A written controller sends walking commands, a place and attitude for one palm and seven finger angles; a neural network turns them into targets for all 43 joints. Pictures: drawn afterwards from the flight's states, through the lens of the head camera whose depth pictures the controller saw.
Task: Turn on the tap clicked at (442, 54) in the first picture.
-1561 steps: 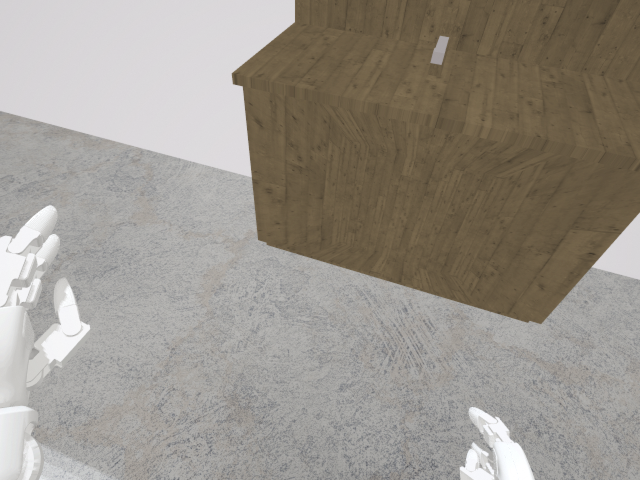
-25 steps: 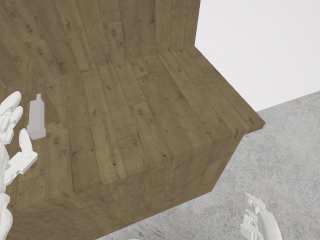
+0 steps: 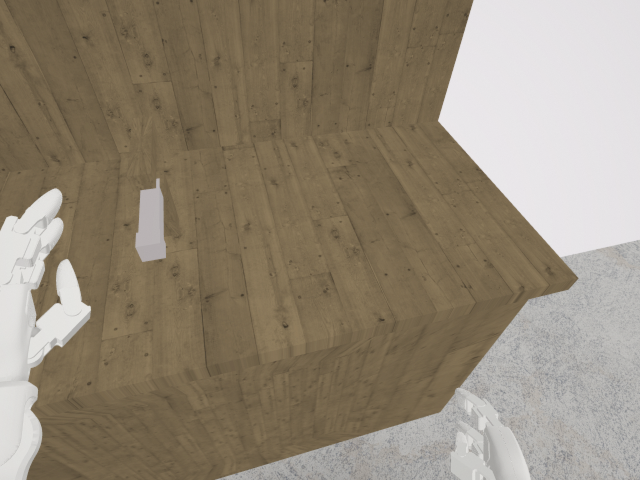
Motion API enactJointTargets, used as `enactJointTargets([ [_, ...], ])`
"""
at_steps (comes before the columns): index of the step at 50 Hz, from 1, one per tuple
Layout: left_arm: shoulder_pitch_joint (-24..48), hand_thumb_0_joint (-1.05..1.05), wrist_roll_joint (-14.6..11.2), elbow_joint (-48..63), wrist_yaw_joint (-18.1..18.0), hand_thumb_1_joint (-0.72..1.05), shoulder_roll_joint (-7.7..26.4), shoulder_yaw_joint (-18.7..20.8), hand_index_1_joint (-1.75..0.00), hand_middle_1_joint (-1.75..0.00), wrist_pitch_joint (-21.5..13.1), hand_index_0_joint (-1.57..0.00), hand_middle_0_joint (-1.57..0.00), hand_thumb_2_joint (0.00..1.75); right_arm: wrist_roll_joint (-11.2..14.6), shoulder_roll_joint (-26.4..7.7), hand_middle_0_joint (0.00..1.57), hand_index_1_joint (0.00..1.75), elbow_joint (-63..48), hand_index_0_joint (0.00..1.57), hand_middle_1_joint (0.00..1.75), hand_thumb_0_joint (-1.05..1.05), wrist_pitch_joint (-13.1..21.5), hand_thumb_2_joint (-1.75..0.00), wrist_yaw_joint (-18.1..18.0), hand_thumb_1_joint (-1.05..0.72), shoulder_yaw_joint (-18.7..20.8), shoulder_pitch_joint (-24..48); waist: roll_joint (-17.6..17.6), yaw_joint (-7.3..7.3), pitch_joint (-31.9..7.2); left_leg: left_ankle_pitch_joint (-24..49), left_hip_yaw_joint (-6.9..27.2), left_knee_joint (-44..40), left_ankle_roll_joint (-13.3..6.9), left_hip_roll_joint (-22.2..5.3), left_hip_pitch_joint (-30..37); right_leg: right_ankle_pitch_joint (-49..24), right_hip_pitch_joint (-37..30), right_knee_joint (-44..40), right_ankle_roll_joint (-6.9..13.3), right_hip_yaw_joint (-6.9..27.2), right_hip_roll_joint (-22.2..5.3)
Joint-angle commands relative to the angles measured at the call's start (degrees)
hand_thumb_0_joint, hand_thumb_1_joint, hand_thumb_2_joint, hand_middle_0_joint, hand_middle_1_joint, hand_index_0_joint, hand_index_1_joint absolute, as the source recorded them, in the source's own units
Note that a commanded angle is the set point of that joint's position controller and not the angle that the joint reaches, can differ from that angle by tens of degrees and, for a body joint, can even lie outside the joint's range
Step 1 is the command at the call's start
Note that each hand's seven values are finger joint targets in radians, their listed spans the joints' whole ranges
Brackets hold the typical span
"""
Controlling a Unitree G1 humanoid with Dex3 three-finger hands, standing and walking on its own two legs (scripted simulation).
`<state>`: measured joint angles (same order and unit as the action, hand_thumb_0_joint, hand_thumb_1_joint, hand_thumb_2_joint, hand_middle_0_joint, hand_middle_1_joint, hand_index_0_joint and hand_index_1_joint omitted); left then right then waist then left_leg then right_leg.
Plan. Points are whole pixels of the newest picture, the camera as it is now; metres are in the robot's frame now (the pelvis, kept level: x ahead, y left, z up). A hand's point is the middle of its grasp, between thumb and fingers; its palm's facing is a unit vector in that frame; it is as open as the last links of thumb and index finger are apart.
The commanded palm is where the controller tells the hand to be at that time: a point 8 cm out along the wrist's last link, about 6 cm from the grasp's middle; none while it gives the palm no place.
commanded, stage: come to a stop and stand still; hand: left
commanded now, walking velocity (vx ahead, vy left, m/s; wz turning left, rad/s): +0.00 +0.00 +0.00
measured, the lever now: (151, 245) +0.34 +0.26 +0.11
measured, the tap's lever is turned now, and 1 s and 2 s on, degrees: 0 0 0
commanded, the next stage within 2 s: look again from close up in 1.06 s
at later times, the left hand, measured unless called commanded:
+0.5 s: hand (146, 269) +0.27 +0.21 +0.16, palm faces +0.35 -0.85 -0.39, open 7.4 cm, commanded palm +0.20 +0.25 +0.18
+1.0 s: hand (179, 277) +0.27 +0.18 +0.16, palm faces +0.35 -0.85 -0.38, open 7.4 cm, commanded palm +0.21 +0.22 +0.18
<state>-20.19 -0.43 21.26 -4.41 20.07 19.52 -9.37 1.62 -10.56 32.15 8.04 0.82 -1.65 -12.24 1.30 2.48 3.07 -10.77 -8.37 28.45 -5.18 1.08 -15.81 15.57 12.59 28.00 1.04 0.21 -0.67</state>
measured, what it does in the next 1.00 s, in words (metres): shifts its weight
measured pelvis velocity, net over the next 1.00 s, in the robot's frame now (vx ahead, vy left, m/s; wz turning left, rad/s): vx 0.05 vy -0.06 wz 0.00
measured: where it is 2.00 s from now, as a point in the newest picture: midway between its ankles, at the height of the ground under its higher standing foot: outside the picture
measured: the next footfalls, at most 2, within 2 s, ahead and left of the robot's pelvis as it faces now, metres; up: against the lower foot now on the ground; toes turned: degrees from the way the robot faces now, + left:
none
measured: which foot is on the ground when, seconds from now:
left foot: down 0.00-1.00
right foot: down 0.00-1.00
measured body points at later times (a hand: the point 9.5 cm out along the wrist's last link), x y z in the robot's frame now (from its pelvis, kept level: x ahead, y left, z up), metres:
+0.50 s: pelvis +0.05 -0.03 +0.01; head +0.06 -0.01 +0.46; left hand +0.24 +0.26 +0.18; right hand +0.23 -0.24 -0.06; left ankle +0.07 +0.04 -0.73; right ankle +0.04 -0.16 -0.73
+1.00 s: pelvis +0.05 -0.06 +0.01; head +0.06 -0.06 +0.46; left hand +0.24 +0.22 +0.18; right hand +0.23 -0.29 -0.07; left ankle +0.07 +0.04 -0.73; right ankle +0.04 -0.16 -0.73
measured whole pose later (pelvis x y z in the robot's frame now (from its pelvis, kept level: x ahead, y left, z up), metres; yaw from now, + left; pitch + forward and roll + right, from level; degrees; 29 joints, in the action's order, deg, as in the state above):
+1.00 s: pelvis +0.05 -0.06 +0.01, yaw +0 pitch +0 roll -1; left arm -25.1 -3.2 25.1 -5.3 20.5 18.4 -8.3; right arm 1.9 -12.5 32.4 4.9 -2.5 -0.8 -11.4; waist 0.5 1.2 1.0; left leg -11.7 -6.5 25.8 -1.6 -2.3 -14.0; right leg 12.7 9.5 22.3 2.1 -0.8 3.1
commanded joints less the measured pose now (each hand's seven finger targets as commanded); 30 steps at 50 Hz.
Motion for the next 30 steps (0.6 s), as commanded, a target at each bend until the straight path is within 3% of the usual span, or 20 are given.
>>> enactJointTargets([
  [1,8.6,0.0,-0.05,16.23,-1.47,0.9,10.73,6.21,-0.3,-0.3,-4.07,-0.2,-0.2,0.9,0.18,-7.6,0.2,0.3,-9.29,0.2,0.3,0.0,2.91,-0.9,-1.1,-0.9,3.6,4.67,4.1,-0.93,-5.42,-23.82,11.56,-15.73,5.25,-9.93,1.42,2.41,-1.54,-3.36,0.73,-2.96,1.36],
  [3,7.88,0.0,-0.08,18.45,-1.68,0.9,10.87,6.0,-0.3,-0.3,-4.12,-0.2,-0.2,0.9,0.0,-7.38,0.2,0.3,-9.37,0.2,0.3,0.0,3.39,-0.9,-1.1,-0.9,3.4,4.75,3.63,-0.7,-6.9,-20.08,11.15,-13.99,4.84,-9.77,3.49,0.45,-2.06,-4.77,0.83,-1.96,0.44],
  [4,8.32,0.0,0.16,19.6,-1.71,0.9,11.5,6.66,-0.3,-0.3,-4.21,-0.2,-0.2,0.9,0.11,-7.44,0.2,0.3,-8.83,0.2,0.3,0.0,3.8,-0.9,-1.08,-0.9,3.19,5.69,6.08,-0.74,-7.2,-19.61,11.2,-15.09,5.65,-9.96,4.89,0.64,-1.06,-4.05,0.82,-2.03,0.65],
  [5,8.06,0.0,-0.07,18.86,-1.65,0.9,9.17,4.3,-0.3,-0.3,-4.35,-0.2,-0.2,0.9,-0.4,-7.73,0.2,0.3,-8.89,0.2,0.3,0.0,4.02,-0.9,-1.31,-0.9,2.92,5.45,6.13,-0.7,-6.27,-21.81,12.33,-16.03,5.36,-10.28,3.9,0.81,-0.83,-4.12,0.77,-1.52,0.64],
  [9,8.5,0.0,0.44,18.33,-2.47,0.9,10.31,5.42,-0.3,-0.3,-4.31,-0.2,-0.2,0.9,-0.36,-7.55,0.2,0.3,-7.94,0.2,0.3,0.0,4.81,-0.9,-1.63,-0.9,2.86,5.83,7.95,-0.74,-6.24,-16.0,13.67,-17.54,7.24,-10.9,6.88,0.44,0.38,-3.16,1.11,-0.98,0.27],
  [10,7.86,0.0,0.07,16.72,-2.31,0.9,8.32,3.54,-0.3,-0.3,-4.62,-0.2,-0.2,0.9,-0.88,-7.8,0.2,0.3,-7.72,0.2,0.3,0.0,4.65,-0.9,-1.85,-0.9,2.65,5.04,6.86,-0.73,-5.86,-15.35,14.34,-17.49,6.85,-10.97,6.48,-0.54,0.4,-3.53,0.92,-0.88,0.41],
  [14,4.61,0.0,-0.09,14.61,-2.78,0.9,10.82,6.57,-0.3,-0.3,-4.33,-0.2,-0.2,0.9,-0.54,-7.4,0.2,0.3,-7.64,0.2,0.3,0.0,4.04,-0.9,-2.15,-0.9,2.65,5.6,3.55,-0.77,-7.43,-3.63,12.52,-13.2,7.25,-10.03,9.74,-4.05,0.3,-6.34,1.41,0.93,-1.5],
  [15,3.69,0.0,-0.66,13.7,-2.25,0.9,8.2,4.05,-0.3,-0.3,-4.5,-0.2,-0.2,0.9,-0.96,-7.64,0.2,0.3,-7.74,0.2,0.3,0.0,3.68,-0.9,-2.07,-0.9,2.47,5.11,1.47,-0.98,-7.24,-2.85,12.19,-12.26,6.82,-9.76,9.53,-5.32,0.67,-6.96,1.37,1.15,-1.53],
  [19,1.72,0.0,-0.8,15.8,-2.38,0.9,11.02,6.71,-0.3,-0.3,-4.31,-0.2,-0.2,0.9,-0.33,-7.51,0.2,0.3,-8.24,0.2,0.3,0.0,2.93,-0.9,-2.26,-0.9,2.65,5.99,3.01,-1.15,-8.78,4.75,11.36,-10.61,7.29,-9.32,11.02,-8.53,0.07,-5.86,1.44,1.46,-2.31],
  [20,0.74,0.0,-1.25,15.61,-1.93,0.9,9.15,4.95,-0.3,-0.3,-4.58,-0.2,-0.2,0.9,-0.89,-7.87,0.2,0.3,-8.14,0.2,0.3,0.0,2.56,-0.9,-2.2,-0.9,2.58,5.39,2.14,-1.1,-9.41,5.01,11.28,-10.41,6.85,-9.38,10.71,-8.85,-0.25,-6.06,1.29,0.86,-1.95],
  [24,-0.15,0.0,-1.27,19.49,-2.4,0.9,13.08,8.51,-0.3,-0.3,-4.46,-0.2,-0.2,0.9,-0.19,-7.5,0.2,0.3,-8.88,0.2,0.3,0.0,1.94,-0.9,-2.49,-0.9,2.64,6.16,3.6,-1.17,-11.5,12.47,10.06,-7.32,6.12,-8.69,11.71,-14.23,-2.17,-5.54,1.47,1.6,-3.02],
  [25,-1.41,0.0,-1.79,18.54,-1.95,0.9,10.5,6.29,-0.3,-0.3,-4.68,-0.2,-0.2,0.9,-0.69,-7.65,0.2,0.3,-8.77,0.2,0.3,0.0,1.72,-0.9,-2.48,-0.9,2.53,5.55,2.3,-1.2,-11.69,12.62,9.79,-6.8,5.44,-8.51,11.62,-15.26,-1.82,-5.96,1.5,1.53,-2.87],
  [29,-1.84,0.0,-2.05,19.39,-2.38,0.9,13.0,8.95,-0.3,-0.3,-4.11,-0.2,-0.2,0.9,0.16,-7.39,0.2,0.3,-8.83,0.2,0.3,0.0,1.23,-0.9,-3.01,-0.9,2.81,5.8,2.64,-1.49,-12.14,16.01,9.44,-4.62,4.7,-8.01,12.64,-19.75,-1.72,-6.28,1.67,3.65,-3.9],
  [30,-2.36,0.0,-2.52,17.4,-1.92,0.9,10.76,6.99,-0.3,-0.3,-4.22,-0.2,-0.2,0.9,-0.36,-7.77,0.2,0.3,-8.59,0.2,0.3,0.0,0.9,-0.9,-3.0,-0.9,2.57,5.34,0.77,-1.41,-11.94,14.63,9.27,-4.35,3.87,-7.95,11.85,-20.49,-1.43,-7.08,1.54,3.82,-3.83],
])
